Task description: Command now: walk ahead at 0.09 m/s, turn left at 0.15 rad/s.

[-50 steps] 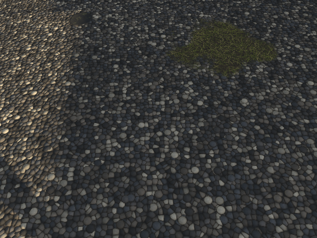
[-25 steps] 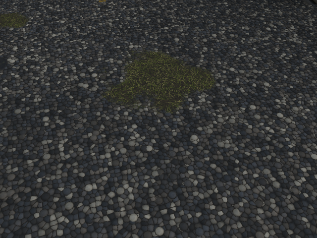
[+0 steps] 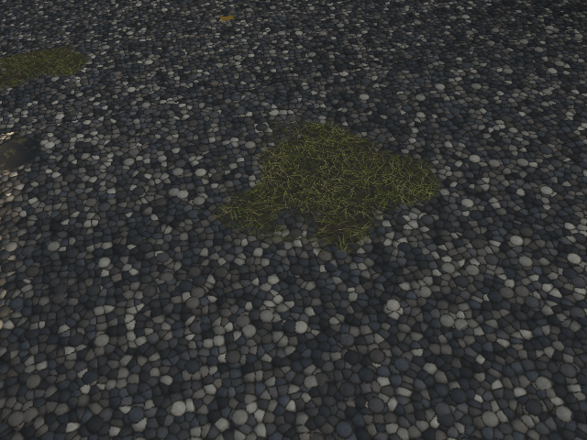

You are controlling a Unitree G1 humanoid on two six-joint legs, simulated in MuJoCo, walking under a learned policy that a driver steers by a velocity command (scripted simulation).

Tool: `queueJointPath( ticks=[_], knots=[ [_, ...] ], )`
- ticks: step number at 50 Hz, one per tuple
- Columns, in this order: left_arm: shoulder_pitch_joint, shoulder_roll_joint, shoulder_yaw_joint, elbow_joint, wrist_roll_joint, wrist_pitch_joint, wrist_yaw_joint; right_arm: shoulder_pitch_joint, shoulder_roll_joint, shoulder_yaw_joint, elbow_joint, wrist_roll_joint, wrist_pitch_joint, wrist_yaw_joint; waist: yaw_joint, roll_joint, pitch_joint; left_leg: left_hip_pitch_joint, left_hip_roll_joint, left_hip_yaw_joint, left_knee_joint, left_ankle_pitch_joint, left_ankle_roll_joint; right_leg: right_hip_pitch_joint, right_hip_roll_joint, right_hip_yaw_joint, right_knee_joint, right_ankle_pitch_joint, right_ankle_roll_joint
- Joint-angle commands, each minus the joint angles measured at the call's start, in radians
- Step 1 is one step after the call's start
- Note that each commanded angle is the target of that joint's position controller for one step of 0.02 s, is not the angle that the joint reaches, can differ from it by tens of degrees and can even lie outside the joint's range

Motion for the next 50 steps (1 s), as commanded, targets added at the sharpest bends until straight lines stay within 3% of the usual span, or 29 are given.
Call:
queueJointPath(
  ticks=[1,3,5,6,7,8,9,10,11,14,19,21,23,24,25,26,27,28,29,31,36,41,44,45,46,47,48,49,50],
  knots=[
    [-0.010,0.172,0.044,-0.044,0.000,0.010,0.016,0.049,-0.079,-0.013,-0.024,0.000,0.002,-0.007,-0.010,-0.143,-0.075,0.122,-0.013,0.036,-0.039,-0.019,0.017,-0.035,-0.292,0.160,-0.080,0.282,-0.119],
    [-0.005,0.193,0.058,-0.039,-0.007,0.030,0.028,0.039,-0.079,-0.014,-0.033,-0.001,-0.005,-0.006,-0.013,-0.119,-0.051,0.121,-0.019,0.052,-0.109,-0.021,0.037,-0.029,-0.304,0.176,-0.045,0.178,-0.114],
    [0.018,0.195,0.070,-0.031,-0.006,0.042,0.039,0.051,-0.090,-0.016,-0.037,-0.005,-0.019,-0.008,-0.018,-0.061,-0.039,0.162,0.003,-0.002,-0.236,0.110,0.065,-0.042,-0.280,0.164,0.029,0.094,-0.066],
    [0.025,0.173,0.070,-0.044,-0.002,0.046,0.043,0.077,-0.137,-0.026,-0.035,-0.013,-0.029,-0.012,-0.004,0.025,-0.046,0.180,0.086,-0.118,-0.273,0.276,0.093,-0.071,-0.222,0.112,0.143,0.038,-0.027],
    [0.037,0.110,0.062,-0.064,-0.017,0.054,0.043,0.080,-0.213,-0.052,-0.032,0.009,-0.027,-0.012,0.020,0.194,-0.034,0.192,0.216,-0.327,-0.326,0.456,0.196,-0.172,-0.054,-0.009,0.276,-0.166,0.033],
    [-0.025,0.116,0.061,-0.074,-0.014,0.067,0.049,0.130,-0.207,-0.057,-0.030,0.006,-0.024,-0.006,-0.051,0.212,-0.016,0.203,0.318,-0.456,-0.404,0.544,0.295,-0.255,0.016,0.003,0.447,-0.378,0.057],
    [-0.050,0.120,0.066,-0.085,-0.011,0.078,0.044,0.143,-0.199,-0.059,-0.027,-0.001,-0.021,-0.010,-0.050,0.153,-0.021,0.202,0.311,-0.443,-0.424,0.526,0.331,-0.288,0.003,0.075,0.601,-0.438,0.063],
    [-0.049,0.112,0.067,-0.083,-0.011,0.084,0.038,0.094,-0.195,-0.063,-0.038,0.000,-0.013,-0.015,-0.021,0.092,-0.025,0.186,0.256,-0.382,-0.417,0.480,0.314,-0.294,-0.015,0.109,0.655,-0.391,0.072],
    [-0.053,0.122,0.071,-0.087,-0.011,0.084,0.034,0.047,-0.186,-0.065,-0.054,0.004,-0.005,-0.019,0.000,0.074,-0.019,0.178,0.212,-0.337,-0.410,0.459,0.281,-0.304,-0.030,0.121,0.656,-0.341,0.079],
    [-0.059,0.127,0.072,-0.094,-0.004,0.078,0.033,0.004,-0.163,-0.067,-0.078,0.009,0.003,-0.012,0.002,0.075,-0.076,0.229,0.141,-0.280,-0.378,0.500,0.243,-0.286,-0.024,0.106,0.576,-0.290,0.109],
    [-0.090,0.122,0.063,-0.133,-0.021,0.079,0.041,0.035,-0.208,-0.090,-0.074,0.003,0.013,-0.004,-0.035,0.112,-0.116,0.238,0.143,-0.358,-0.359,0.442,0.235,-0.201,-0.010,0.115,0.387,-0.278,0.112],
    [-0.060,0.130,0.064,-0.137,-0.025,0.074,0.042,-0.005,-0.217,-0.096,-0.088,0.003,0.020,0.004,-0.020,0.126,-0.120,0.195,0.128,-0.387,-0.350,0.420,0.210,-0.118,0.006,0.111,0.286,-0.261,0.102],
    [0.024,0.125,0.064,-0.121,-0.023,0.064,0.045,-0.070,-0.217,-0.097,-0.106,0.013,0.030,0.010,0.037,0.109,-0.117,0.106,0.075,-0.387,-0.310,0.326,0.145,0.042,0.018,0.095,0.048,-0.126,0.089],
    [0.049,0.178,0.077,-0.120,-0.010,0.056,0.052,-0.067,-0.183,-0.089,-0.119,0.019,0.030,0.009,0.037,0.026,-0.109,0.009,0.016,-0.347,-0.242,0.154,0.084,0.132,-0.082,0.189,-0.087,-0.136,0.066],
    [0.027,0.290,0.099,-0.143,0.008,0.058,0.056,-0.029,-0.089,-0.067,-0.144,0.028,0.025,0.009,0.004,-0.241,-0.111,-0.158,-0.141,-0.167,-0.020,-0.135,0.022,0.205,-0.372,0.490,-0.187,-0.167,-0.014],
    [-0.040,0.310,0.104,-0.162,0.014,0.065,0.049,-0.033,-0.157,-0.082,-0.134,0.001,0.026,0.001,0.003,-0.252,-0.075,-0.166,-0.150,-0.075,0.174,-0.286,0.009,0.040,-0.474,0.550,-0.181,-0.049,-0.119],
    [-0.074,0.240,0.085,-0.181,0.016,0.063,0.044,-0.027,-0.196,-0.094,-0.121,-0.006,0.029,0.004,-0.021,-0.153,-0.046,-0.122,-0.113,-0.107,0.294,-0.249,0.016,-0.022,-0.435,0.493,-0.167,0.015,-0.141],
    [-0.127,0.192,0.071,-0.190,0.008,0.061,0.042,-0.004,-0.190,-0.098,-0.101,-0.007,0.034,0.011,-0.052,-0.113,-0.016,-0.111,-0.102,-0.100,0.363,-0.186,0.015,-0.051,-0.368,0.387,-0.148,0.050,-0.118],
    [-0.164,0.175,0.066,-0.206,0.006,0.061,0.042,0.024,-0.185,-0.100,-0.088,-0.007,0.041,0.019,-0.071,-0.128,-0.014,-0.118,-0.096,-0.083,0.407,-0.134,0.006,-0.032,-0.310,0.298,-0.132,0.080,-0.087],
    [-0.140,0.175,0.066,-0.210,0.005,0.056,0.045,0.031,-0.173,-0.095,-0.083,-0.006,0.050,0.038,-0.050,-0.175,-0.026,-0.150,-0.092,-0.051,0.434,-0.103,-0.024,0.036,-0.270,0.206,-0.098,0.211,-0.084],
    [-0.016,0.213,0.083,-0.177,0.005,0.054,0.039,-0.075,-0.151,-0.077,-0.141,0.004,0.058,0.056,0.028,-0.178,-0.052,-0.176,-0.060,-0.013,0.279,-0.131,-0.061,0.201,-0.331,0.177,-0.053,0.318,-0.129],
    [-0.034,0.243,0.093,-0.168,0.014,0.055,0.012,-0.084,-0.128,-0.057,-0.168,0.018,0.057,0.056,0.033,-0.213,-0.075,0.022,-0.066,0.045,0.057,-0.174,-0.018,0.125,-0.338,0.132,-0.004,0.387,-0.130],
    [-0.055,0.256,0.096,-0.155,0.005,0.065,0.000,-0.039,-0.122,-0.050,-0.158,0.020,0.045,0.045,0.005,-0.210,-0.090,0.138,-0.080,0.074,-0.153,-0.080,0.016,0.100,-0.330,0.123,0.063,0.414,-0.107],
    [-0.064,0.254,0.095,-0.149,-0.002,0.071,-0.002,-0.007,-0.120,-0.046,-0.146,0.012,0.034,0.039,-0.024,-0.183,-0.088,0.229,-0.077,0.071,-0.327,0.069,0.029,0.052,-0.314,0.099,0.107,0.372,-0.066],
    [-0.031,0.230,0.089,-0.140,-0.004,0.074,-0.003,0.004,-0.159,-0.049,-0.144,-0.005,0.018,0.030,-0.024,-0.094,-0.106,0.352,-0.014,-0.034,-0.444,0.164,0.043,-0.043,-0.280,0.064,0.184,0.232,-0.001],
    [0.015,0.129,0.063,-0.168,0.011,0.078,-0.012,0.013,-0.236,-0.054,-0.162,-0.018,0.002,0.021,0.010,0.182,-0.147,0.492,0.283,-0.364,-0.471,0.415,0.089,-0.234,-0.184,-0.021,0.400,-0.274,0.074],
    [-0.061,0.135,0.060,-0.178,-0.004,0.099,0.007,0.002,-0.270,-0.062,-0.153,0.003,-0.004,0.014,-0.036,0.211,-0.099,0.288,0.353,-0.372,-0.423,0.594,0.235,-0.208,-0.097,0.055,0.460,-0.444,0.084],
    [-0.066,0.179,0.070,-0.164,-0.011,0.111,0.011,-0.032,-0.209,-0.046,-0.152,0.005,-0.007,0.015,-0.013,0.101,-0.058,0.275,0.293,-0.307,-0.432,0.545,0.247,-0.204,-0.113,0.102,0.512,-0.405,0.087],
    [-0.061,0.176,0.072,-0.145,-0.014,0.113,0.006,-0.089,-0.164,-0.028,-0.154,0.006,-0.009,0.012,0.010,0.091,-0.021,0.249,0.235,-0.242,-0.446,0.483,0.218,-0.206,-0.112,0.115,0.515,-0.341,0.087]
  ],
)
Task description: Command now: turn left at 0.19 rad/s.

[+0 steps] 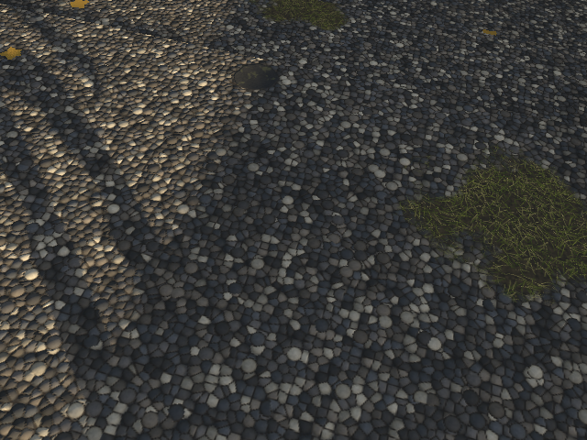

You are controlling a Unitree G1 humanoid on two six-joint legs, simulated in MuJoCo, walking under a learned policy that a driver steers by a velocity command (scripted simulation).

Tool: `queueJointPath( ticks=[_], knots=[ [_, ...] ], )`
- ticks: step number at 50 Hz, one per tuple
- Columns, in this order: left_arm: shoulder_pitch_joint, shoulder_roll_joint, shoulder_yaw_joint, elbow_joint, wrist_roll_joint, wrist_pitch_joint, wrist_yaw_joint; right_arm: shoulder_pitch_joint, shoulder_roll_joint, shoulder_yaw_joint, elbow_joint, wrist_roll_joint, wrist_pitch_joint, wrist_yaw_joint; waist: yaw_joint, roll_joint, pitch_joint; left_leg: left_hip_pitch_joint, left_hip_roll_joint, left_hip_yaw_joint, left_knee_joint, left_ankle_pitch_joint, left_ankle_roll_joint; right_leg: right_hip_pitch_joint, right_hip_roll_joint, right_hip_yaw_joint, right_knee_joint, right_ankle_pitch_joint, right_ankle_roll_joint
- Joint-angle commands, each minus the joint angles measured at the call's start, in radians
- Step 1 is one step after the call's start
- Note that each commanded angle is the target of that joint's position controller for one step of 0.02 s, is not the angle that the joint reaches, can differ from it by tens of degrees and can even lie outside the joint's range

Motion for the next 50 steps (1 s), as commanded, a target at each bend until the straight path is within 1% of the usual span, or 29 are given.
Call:
queueJointPath(
  ticks=[1,2,3,5,7,10,12,13,14,15,16,17,18,20,21,25,32,40,50],
  knots=[
    [0.002,0.083,0.016,-0.037,-0.009,0.002,0.000,-0.043,-0.119,-0.012,-0.044,-0.003,-0.019,-0.019,-0.004,0.180,-0.033,0.056,0.264,-0.223,-0.218,0.441,0.130,-0.090,0.004,0.086,0.120,0.013,0.008],
    [0.019,0.093,0.021,-0.020,0.003,0.002,-0.002,-0.036,-0.125,-0.011,-0.040,0.003,-0.022,-0.028,-0.008,0.201,-0.038,0.075,0.245,-0.196,-0.208,0.506,0.125,-0.087,0.011,0.076,0.133,0.043,0.014],
    [0.044,0.085,0.019,-0.001,0.008,0.001,-0.004,-0.022,-0.118,-0.006,-0.030,0.005,-0.024,-0.030,-0.007,0.190,-0.067,0.099,0.233,-0.174,-0.194,0.557,0.125,-0.070,0.017,0.077,0.139,0.055,0.020],
    [0.047,0.062,0.014,0.016,0.002,0.002,-0.004,0.000,-0.111,0.001,-0.010,0.007,-0.029,-0.031,-0.014,0.162,-0.085,0.110,0.236,-0.164,-0.188,0.545,0.129,-0.042,0.020,0.080,0.107,0.059,0.031],
    [0.025,0.044,0.007,0.024,0.000,0.004,0.000,0.007,-0.114,0.004,0.009,0.003,-0.031,-0.033,-0.027,0.168,-0.068,0.098,0.234,-0.173,-0.193,0.455,0.132,-0.021,0.021,0.077,0.025,0.054,0.036],
    [0.015,0.036,0.001,0.042,-0.004,0.002,0.011,0.010,-0.121,0.005,0.035,-0.003,-0.030,-0.036,-0.039,0.180,-0.054,0.070,0.237,-0.205,-0.190,0.361,0.140,0.032,0.034,0.069,-0.096,0.046,0.028],
    [0.036,0.029,-0.003,0.065,-0.007,-0.004,0.019,0.003,-0.118,0.007,0.051,-0.001,-0.031,-0.037,-0.031,0.171,-0.060,0.056,0.237,-0.228,-0.180,0.327,0.135,0.084,0.039,0.065,-0.200,0.090,0.017],
    [0.060,0.017,-0.008,0.082,-0.006,-0.010,0.021,-0.011,-0.115,0.008,0.057,0.004,-0.030,-0.038,-0.010,0.152,-0.062,0.038,0.226,-0.224,-0.167,0.301,0.115,0.138,0.039,0.060,-0.309,0.179,0.010],
    [0.081,0.013,-0.014,0.099,0.000,-0.020,0.023,-0.014,-0.111,0.009,0.065,0.009,-0.031,-0.038,0.006,0.121,-0.068,-0.004,0.214,-0.221,-0.161,0.260,0.080,0.224,0.017,0.081,-0.421,0.332,0.004],
    [0.088,0.042,-0.012,0.108,0.012,-0.033,0.025,0.007,-0.092,0.014,0.073,0.010,-0.035,-0.036,-0.007,0.084,-0.084,-0.048,0.186,-0.214,-0.149,0.207,0.040,0.300,-0.046,0.154,-0.439,0.415,-0.005],
    [0.051,0.088,-0.007,0.110,0.008,-0.042,0.021,0.058,-0.087,0.009,0.087,0.013,-0.035,-0.031,-0.067,0.005,-0.057,-0.043,0.115,-0.161,-0.172,0.136,0.023,0.253,-0.087,0.195,-0.401,0.487,-0.028],
    [0.019,0.059,-0.013,0.119,-0.004,-0.048,0.011,0.051,-0.078,0.011,0.113,0.011,-0.031,-0.032,-0.054,-0.032,-0.037,0.032,0.093,-0.136,-0.193,0.121,0.012,0.159,-0.080,0.191,-0.409,0.423,-0.038],
    [0.018,0.029,-0.022,0.126,-0.003,-0.054,0.007,0.042,-0.090,0.008,0.128,0.010,-0.028,-0.035,-0.040,-0.023,-0.026,0.071,0.097,-0.136,-0.177,0.139,0.008,0.131,-0.066,0.180,-0.430,0.378,-0.030],
    [0.026,0.030,-0.025,0.147,-0.002,-0.060,0.012,0.044,-0.098,0.003,0.148,0.009,-0.028,-0.034,-0.038,-0.033,-0.031,0.095,0.107,-0.135,-0.161,0.172,0.011,0.128,-0.051,0.171,-0.454,0.353,-0.023],
    [0.031,0.027,-0.027,0.158,-0.004,-0.061,0.015,0.050,-0.093,0.004,0.159,0.008,-0.029,-0.033,-0.039,-0.025,-0.029,0.085,0.111,-0.136,-0.165,0.173,0.010,0.136,-0.049,0.170,-0.458,0.347,-0.024],
    [0.038,0.014,-0.032,0.186,-0.004,-0.061,0.019,0.072,-0.071,0.011,0.207,0.009,-0.032,-0.036,-0.035,0.021,-0.015,0.048,0.109,-0.132,-0.184,0.145,-0.005,0.153,-0.048,0.171,-0.463,0.311,-0.034],
    [0.046,0.001,-0.041,0.225,-0.005,-0.063,0.020,0.115,-0.055,0.021,0.266,0.008,-0.033,-0.042,-0.034,0.044,-0.009,0.035,0.111,-0.125,-0.183,0.143,-0.018,0.144,-0.043,0.175,-0.469,0.289,-0.044],
    [0.064,-0.021,-0.050,0.257,-0.007,-0.065,0.021,0.159,-0.036,0.030,0.308,0.008,-0.034,-0.047,-0.038,0.041,-0.005,0.029,0.117,-0.120,-0.171,0.150,-0.023,0.131,-0.035,0.174,-0.469,0.293,-0.048],
    [0.098,-0.043,-0.057,0.281,-0.007,-0.068,0.024,0.191,-0.007,0.036,0.334,0.008,-0.035,-0.051,-0.038,0.042,-0.001,0.026,0.121,-0.113,-0.156,0.161,-0.026,0.123,-0.028,0.173,-0.460,0.315,-0.051]
  ],
)
Over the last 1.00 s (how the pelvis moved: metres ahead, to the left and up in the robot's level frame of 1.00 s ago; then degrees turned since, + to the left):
-0.03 -0.01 -0.01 28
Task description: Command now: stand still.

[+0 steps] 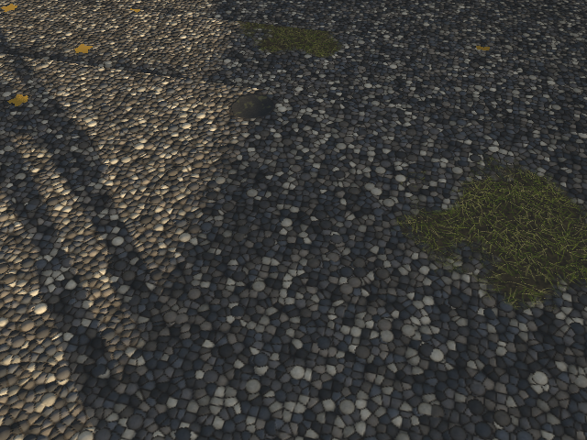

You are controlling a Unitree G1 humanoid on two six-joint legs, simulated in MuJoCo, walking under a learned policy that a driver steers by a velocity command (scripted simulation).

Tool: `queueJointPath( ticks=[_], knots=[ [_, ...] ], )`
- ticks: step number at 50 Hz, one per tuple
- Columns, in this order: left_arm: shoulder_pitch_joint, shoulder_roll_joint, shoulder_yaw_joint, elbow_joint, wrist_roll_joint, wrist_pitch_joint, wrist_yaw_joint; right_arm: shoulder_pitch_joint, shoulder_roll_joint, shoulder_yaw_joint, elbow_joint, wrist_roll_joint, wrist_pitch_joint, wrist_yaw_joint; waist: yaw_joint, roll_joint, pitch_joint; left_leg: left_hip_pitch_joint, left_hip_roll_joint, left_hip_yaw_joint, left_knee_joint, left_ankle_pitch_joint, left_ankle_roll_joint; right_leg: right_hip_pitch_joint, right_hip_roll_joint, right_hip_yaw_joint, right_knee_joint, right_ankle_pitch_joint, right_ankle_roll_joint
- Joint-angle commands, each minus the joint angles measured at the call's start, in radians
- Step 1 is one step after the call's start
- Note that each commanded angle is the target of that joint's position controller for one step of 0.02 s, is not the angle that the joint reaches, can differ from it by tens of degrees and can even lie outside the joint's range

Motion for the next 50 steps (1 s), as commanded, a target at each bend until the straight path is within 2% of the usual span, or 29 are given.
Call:
queueJointPath(
  ticks=[1,29,30,31,33,35,36,38,39,41,43,44,45,46,47,48,49,50],
  knots=[
    [0.059,0.084,0.011,-0.008,0.000,-0.006,0.003,0.060,-0.077,-0.010,-0.004,0.000,-0.004,-0.004,0.000,-0.016,0.044,-0.006,0.088,-0.080,-0.046,0.081,0.026,-0.061,-0.117,0.111,-0.083,0.075,-0.020],
    [0.117,0.048,0.011,0.007,0.000,-0.009,0.009,0.108,-0.037,-0.011,0.014,0.001,-0.005,-0.011,0.003,-0.010,0.055,-0.012,0.093,-0.072,-0.026,0.099,0.022,-0.054,-0.111,0.109,-0.063,0.122,-0.025],
    [0.125,0.044,0.010,0.009,0.001,-0.009,0.009,0.115,-0.031,-0.009,0.017,-0.001,-0.005,-0.010,0.005,-0.012,0.035,-0.005,0.084,-0.067,-0.031,0.039,0.023,-0.047,-0.104,0.110,-0.077,0.035,-0.027],
    [0.127,0.057,0.016,0.008,0.002,-0.006,0.009,0.114,-0.034,-0.011,0.014,-0.004,-0.004,-0.010,0.008,-0.024,0.045,-0.020,0.065,-0.053,-0.016,-0.041,0.027,-0.056,-0.096,0.117,-0.089,-0.079,-0.033],
    [0.146,0.104,0.038,0.004,0.002,0.006,0.007,0.103,-0.040,-0.020,-0.006,-0.012,0.000,-0.003,0.019,-0.081,0.081,-0.108,0.001,0.002,0.091,-0.273,0.045,-0.083,-0.108,0.178,-0.114,-0.406,-0.081],
    [0.217,0.132,0.056,0.011,0.004,0.015,0.003,0.052,-0.014,-0.018,-0.048,-0.030,-0.003,0.010,0.055,-0.144,0.155,-0.274,-0.030,0.060,0.251,-0.326,0.051,-0.074,-0.224,0.345,-0.208,-0.646,-0.156],
    [0.234,0.133,0.062,0.014,0.006,0.013,0.002,0.027,-0.002,-0.015,-0.071,-0.039,-0.012,0.016,0.064,-0.159,0.187,-0.306,0.000,0.076,0.327,-0.278,0.054,-0.095,-0.290,0.423,-0.241,-0.661,-0.195],
    [0.222,0.133,0.069,0.003,0.019,0.000,-0.002,-0.005,-0.019,-0.023,-0.108,-0.033,-0.034,0.027,0.056,-0.131,0.190,-0.364,0.039,0.050,0.415,-0.281,0.062,-0.081,-0.330,0.457,-0.263,-0.550,-0.225],
    [0.207,0.139,0.073,-0.006,0.021,-0.008,-0.004,-0.005,-0.027,-0.027,-0.120,-0.028,-0.045,0.033,0.045,-0.114,0.173,-0.371,0.048,0.044,0.409,-0.287,0.066,-0.061,-0.326,0.433,-0.253,-0.490,-0.223],
    [0.162,0.140,0.077,-0.022,0.012,-0.022,-0.007,0.022,-0.024,-0.033,-0.130,-0.016,-0.063,0.042,0.010,-0.107,0.151,-0.262,0.040,0.063,0.290,-0.240,0.073,-0.096,-0.284,0.343,-0.212,-0.380,-0.195],
    [0.092,0.134,0.079,-0.045,-0.002,-0.028,-0.011,0.172,0.000,-0.039,-0.080,-0.004,-0.072,0.040,-0.068,-0.078,0.119,0.048,-0.023,0.123,0.096,-0.101,0.077,-0.259,-0.200,0.220,-0.109,-0.328,-0.153],
    [0.076,0.110,0.072,-0.058,0.003,-0.036,-0.013,0.268,-0.024,-0.051,-0.048,-0.006,-0.075,0.034,-0.102,-0.021,0.097,0.214,-0.011,0.078,0.041,-0.115,0.075,-0.364,-0.149,0.159,0.009,-0.298,-0.129],
    [0.054,0.043,0.052,-0.083,0.008,-0.049,-0.021,0.388,-0.099,-0.071,-0.034,-0.022,-0.083,0.024,-0.147,0.181,0.049,0.329,0.211,-0.242,-0.134,-0.332,0.099,-0.466,-0.037,0.011,0.331,-0.242,-0.085],
    [0.051,0.038,0.053,-0.121,0.014,-0.054,-0.031,0.480,-0.191,-0.094,-0.008,-0.009,-0.070,0.025,-0.143,0.314,0.049,0.335,0.388,-0.601,-0.268,-0.563,0.190,-0.628,0.035,-0.061,0.573,-0.338,-0.070],
    [0.024,0.095,0.064,-0.125,0.041,-0.053,-0.041,0.375,-0.138,-0.083,-0.033,-0.012,-0.061,0.023,-0.081,0.145,0.137,0.217,0.392,-0.594,-0.267,-0.605,0.208,-0.650,-0.043,-0.001,0.719,-0.278,-0.080],
    [0.006,0.075,0.061,-0.128,0.038,-0.059,-0.052,0.275,-0.115,-0.074,-0.073,-0.011,-0.068,0.030,-0.043,0.059,0.170,0.143,0.354,-0.500,-0.267,-0.513,0.198,-0.647,-0.077,0.023,0.746,-0.173,-0.080],
    [0.016,0.055,0.057,-0.120,0.026,-0.066,-0.060,0.221,-0.103,-0.070,-0.093,-0.011,-0.078,0.032,-0.014,0.033,0.161,0.118,0.307,-0.397,-0.276,-0.360,0.181,-0.611,-0.100,0.029,0.730,-0.090,-0.068],
    [0.021,0.059,0.061,-0.112,0.026,-0.066,-0.063,0.203,-0.079,-0.059,-0.100,-0.008,-0.089,0.027,0.003,0.014,0.151,0.113,0.276,-0.308,-0.270,-0.157,0.168,-0.578,-0.108,0.016,0.708,-0.044,-0.053]
  ],
)
Over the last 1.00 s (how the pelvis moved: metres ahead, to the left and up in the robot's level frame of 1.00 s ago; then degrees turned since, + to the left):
-0.01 -0.03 0.01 1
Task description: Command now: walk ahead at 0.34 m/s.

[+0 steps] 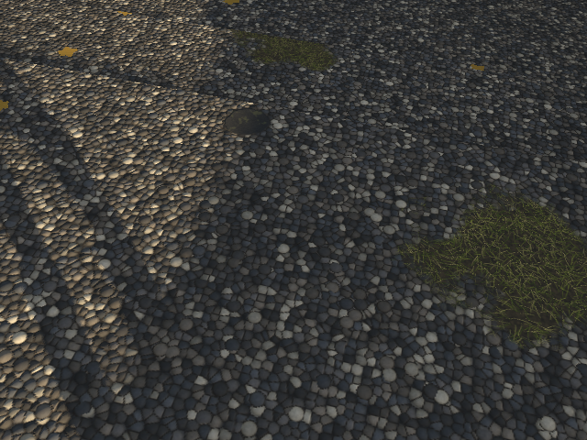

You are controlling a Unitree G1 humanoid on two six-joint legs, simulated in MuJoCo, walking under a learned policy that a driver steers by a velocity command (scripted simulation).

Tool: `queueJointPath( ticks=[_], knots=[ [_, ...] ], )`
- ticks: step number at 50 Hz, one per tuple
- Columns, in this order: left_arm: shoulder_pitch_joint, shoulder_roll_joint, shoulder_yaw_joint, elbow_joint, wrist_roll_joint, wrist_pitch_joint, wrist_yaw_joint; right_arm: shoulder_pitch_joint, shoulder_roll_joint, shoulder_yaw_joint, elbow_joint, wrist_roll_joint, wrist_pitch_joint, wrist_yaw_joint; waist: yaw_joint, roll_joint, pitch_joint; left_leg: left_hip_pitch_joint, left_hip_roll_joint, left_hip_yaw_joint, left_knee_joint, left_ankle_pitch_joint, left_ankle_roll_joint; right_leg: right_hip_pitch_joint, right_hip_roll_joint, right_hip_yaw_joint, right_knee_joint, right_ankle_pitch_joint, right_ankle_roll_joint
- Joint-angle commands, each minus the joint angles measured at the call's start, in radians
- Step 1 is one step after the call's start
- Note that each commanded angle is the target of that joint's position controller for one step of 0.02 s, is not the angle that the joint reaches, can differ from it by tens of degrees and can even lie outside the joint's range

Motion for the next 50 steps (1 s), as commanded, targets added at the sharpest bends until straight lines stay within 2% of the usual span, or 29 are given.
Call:
queueJointPath(
  ticks=[1,3,4,8,9,11,13,14,15,16,17,18,19,20,21,23,26,30,31,33,35,37,39,41,42,44,46,48,50],
  knots=[
    [-0.050,0.028,0.005,-0.061,0.003,-0.021,-0.016,0.077,-0.074,-0.001,-0.011,0.004,-0.022,-0.008,0.014,0.058,0.161,0.116,0.276,-0.316,-0.309,0.207,0.080,-0.323,-0.061,0.007,0.071,0.118,0.024],
    [-0.038,0.021,0.007,-0.057,-0.001,-0.007,-0.008,0.135,-0.062,0.011,0.018,0.004,-0.031,-0.013,0.028,0.086,0.110,0.160,0.242,-0.184,-0.211,0.734,0.063,-0.296,-0.028,-0.036,0.059,0.125,0.046],
    [-0.057,0.013,0.005,-0.064,-0.007,-0.001,-0.004,0.153,-0.059,0.017,0.028,0.004,-0.030,-0.015,0.028,0.104,0.096,0.162,0.229,-0.142,-0.185,0.862,0.054,-0.287,-0.013,-0.054,0.033,0.133,0.054],
    [-0.232,-0.016,-0.019,-0.123,-0.023,0.008,0.010,0.150,-0.054,0.036,0.035,0.000,-0.018,-0.031,-0.001,0.155,0.116,0.080,0.168,-0.055,-0.145,0.983,0.022,-0.168,0.043,-0.123,-0.258,0.220,0.057],
    [-0.240,-0.013,-0.022,-0.123,-0.025,0.008,0.014,0.159,-0.062,0.036,0.040,-0.001,-0.017,-0.034,-0.007,0.170,0.106,0.081,0.169,-0.055,-0.120,1.003,0.021,-0.123,0.059,-0.134,-0.312,0.239,0.051],
    [-0.171,0.013,-0.021,-0.098,-0.026,0.005,0.024,0.154,-0.077,0.034,0.044,0.001,-0.016,-0.039,0.014,0.188,0.061,0.091,0.194,-0.075,-0.043,1.067,0.026,-0.014,0.078,-0.124,-0.355,0.257,0.025],
    [-0.046,0.043,-0.009,-0.053,-0.023,-0.006,0.033,0.113,-0.092,0.029,0.040,0.009,-0.018,-0.039,0.076,0.167,0.022,0.109,0.210,-0.092,0.091,1.060,0.022,0.104,0.076,-0.095,-0.454,0.306,-0.010],
    [0.031,0.056,-0.003,-0.027,-0.014,-0.020,0.037,0.095,-0.098,0.026,0.039,0.017,-0.017,-0.034,0.121,0.130,-0.002,0.077,0.187,-0.083,0.212,0.930,0.010,0.219,0.043,-0.066,-0.573,0.454,-0.022],
    [0.129,0.120,0.011,-0.005,0.004,-0.032,0.038,0.118,-0.078,0.030,0.022,0.026,-0.020,-0.032,0.131,0.043,-0.097,-0.050,0.136,-0.065,0.405,0.546,-0.011,0.424,-0.129,0.090,-0.525,0.871,-0.056],
    [0.126,0.137,0.006,-0.011,0.005,-0.032,0.036,0.276,0.021,0.041,0.048,0.061,0.004,-0.034,0.052,-0.131,-0.234,-0.152,-0.015,-0.035,0.700,-0.309,-0.038,0.537,-0.404,0.370,-0.497,1.350,-0.252],
    [0.095,0.105,-0.003,-0.017,-0.036,-0.026,0.024,0.277,-0.024,0.024,0.074,0.022,0.028,-0.040,0.032,-0.007,-0.222,-0.120,0.015,-0.144,0.734,-0.326,-0.038,0.418,-0.381,0.371,-0.528,1.246,-0.273],
    [-0.027,0.097,-0.002,-0.043,-0.045,-0.014,0.034,0.221,-0.010,0.025,0.056,0.003,0.042,-0.033,0.018,-0.080,-0.115,-0.198,0.018,-0.121,0.769,-0.311,-0.048,0.303,-0.368,0.371,-0.619,0.861,-0.300],
    [-0.100,0.037,-0.020,-0.064,-0.040,-0.008,0.038,0.124,-0.026,0.021,0.041,-0.019,0.047,-0.029,0.010,-0.011,-0.014,-0.205,0.048,-0.134,0.710,-0.256,-0.051,0.180,-0.312,0.326,-0.699,0.639,-0.249],
    [-0.126,0.013,-0.032,-0.066,-0.030,-0.007,0.045,0.070,-0.028,0.016,0.028,-0.021,0.055,-0.024,-0.007,-0.015,0.036,-0.173,0.065,-0.137,0.623,-0.214,-0.057,0.098,-0.262,0.257,-0.739,0.587,-0.199],
    [-0.126,0.000,-0.038,-0.055,-0.021,-0.005,0.050,0.087,-0.005,0.022,0.037,-0.015,0.066,-0.021,-0.033,-0.025,0.043,-0.113,0.070,-0.125,0.537,-0.192,-0.065,0.050,-0.215,0.186,-0.749,0.578,-0.157],
    [-0.081,0.018,-0.038,-0.037,-0.010,-0.008,0.052,0.108,0.025,0.030,0.058,-0.002,0.082,-0.029,-0.038,-0.023,0.016,-0.061,0.049,-0.093,0.386,-0.195,-0.073,0.070,-0.178,0.136,-0.736,0.560,-0.114],
    [-0.056,0.055,-0.033,-0.034,-0.017,-0.002,0.049,0.077,0.012,0.030,0.062,0.004,0.103,-0.041,-0.024,-0.033,-0.006,-0.040,0.047,-0.083,0.248,-0.144,-0.077,0.086,-0.180,0.162,-0.755,0.320,-0.100],
    [-0.081,0.055,-0.029,-0.040,-0.035,0.025,0.046,0.037,0.007,0.035,0.062,-0.008,0.103,-0.033,-0.032,-0.029,0.074,0.067,0.069,-0.082,0.051,0.065,-0.060,-0.074,-0.146,0.174,-0.822,-0.151,-0.021],
    [-0.062,0.048,-0.028,-0.034,-0.035,0.030,0.043,0.027,-0.009,0.035,0.053,-0.014,0.095,-0.035,-0.023,-0.013,0.106,0.070,0.101,-0.117,-0.011,0.065,-0.057,-0.100,-0.135,0.188,-0.827,-0.188,0.006],
    [-0.063,0.046,-0.018,-0.055,-0.037,0.041,0.038,-0.014,-0.059,0.024,0.037,0.000,0.077,-0.042,0.009,0.076,0.172,-0.092,0.117,-0.141,-0.045,-0.013,-0.047,-0.020,-0.078,0.155,-0.776,-0.050,0.022],
    [-0.075,0.062,-0.008,-0.083,-0.027,0.040,0.035,-0.044,-0.063,0.015,0.010,0.006,0.061,-0.053,0.020,0.100,0.122,-0.106,0.127,-0.138,-0.056,0.010,-0.043,0.046,-0.065,0.149,-0.680,0.082,-0.001],
    [-0.085,0.072,0.001,-0.109,-0.024,0.036,0.032,-0.040,-0.080,0.001,-0.014,0.008,0.054,-0.066,0.021,0.086,0.075,-0.077,0.144,-0.140,-0.044,0.020,-0.024,0.027,-0.050,0.143,-0.603,0.141,-0.019],
    [-0.099,0.052,0.002,-0.137,-0.023,0.035,0.030,-0.016,-0.107,-0.018,-0.029,0.005,0.058,-0.073,0.013,0.093,0.058,-0.050,0.184,-0.165,-0.050,0.035,0.007,-0.037,-0.021,0.122,-0.512,0.149,-0.021],
    [-0.099,0.030,0.003,-0.158,-0.014,0.040,0.030,0.003,-0.141,-0.040,-0.039,-0.004,0.066,-0.080,0.009,0.154,0.051,-0.023,0.294,-0.235,-0.082,0.124,0.069,-0.108,0.038,0.046,-0.348,0.102,-0.004],
    [-0.078,0.029,0.006,-0.161,-0.003,0.043,0.031,-0.021,-0.150,-0.047,-0.056,-0.007,0.068,-0.083,0.014,0.187,0.040,-0.032,0.369,-0.268,-0.079,0.221,0.117,-0.120,0.042,0.012,-0.228,-0.001,0.000],
    [-0.101,0.039,0.018,-0.183,0.001,0.054,0.031,-0.049,-0.151,-0.049,-0.090,-0.009,0.063,-0.084,0.001,0.140,0.046,-0.047,0.459,-0.283,-0.069,0.445,0.195,-0.171,0.009,-0.009,-0.032,-0.193,0.003],
    [-0.129,0.021,0.016,-0.214,-0.003,0.058,0.027,-0.088,-0.176,-0.055,-0.105,-0.015,0.056,-0.081,0.017,0.106,0.055,-0.024,0.423,-0.207,-0.040,0.505,0.145,-0.172,-0.037,0.004,-0.098,-0.177,0.013],
    [-0.114,0.026,0.021,-0.218,-0.017,0.055,0.027,-0.113,-0.195,-0.063,-0.116,-0.017,0.061,-0.070,0.012,0.149,0.022,-0.013,0.359,-0.110,0.024,0.542,0.079,-0.079,0.003,-0.057,-0.213,-0.095,0.021],
    [-0.072,0.037,0.029,-0.213,-0.023,0.050,0.024,-0.108,-0.203,-0.071,-0.116,-0.012,0.073,-0.055,0.033,0.126,-0.005,-0.054,0.316,-0.022,0.153,0.470,0.020,0.061,0.049,-0.097,-0.394,0.068,0.019]
  ],
)
Over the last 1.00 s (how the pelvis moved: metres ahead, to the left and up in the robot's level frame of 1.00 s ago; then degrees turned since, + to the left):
0.10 0.04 -0.01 -1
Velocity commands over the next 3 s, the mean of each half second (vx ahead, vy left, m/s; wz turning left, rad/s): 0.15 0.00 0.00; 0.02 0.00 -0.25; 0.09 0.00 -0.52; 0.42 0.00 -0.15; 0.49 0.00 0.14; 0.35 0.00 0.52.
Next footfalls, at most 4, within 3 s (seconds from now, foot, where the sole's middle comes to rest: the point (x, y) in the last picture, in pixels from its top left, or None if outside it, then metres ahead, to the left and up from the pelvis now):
0.30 right None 0.24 -0.09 -0.78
0.62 left None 0.21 0.13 -0.78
1.58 left None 0.33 0.06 -0.78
2.04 right None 0.50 -0.27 -0.78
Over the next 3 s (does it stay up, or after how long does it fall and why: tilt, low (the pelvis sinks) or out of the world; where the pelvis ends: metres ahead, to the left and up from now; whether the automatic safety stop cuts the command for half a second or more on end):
stays up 0.85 -0.31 0.00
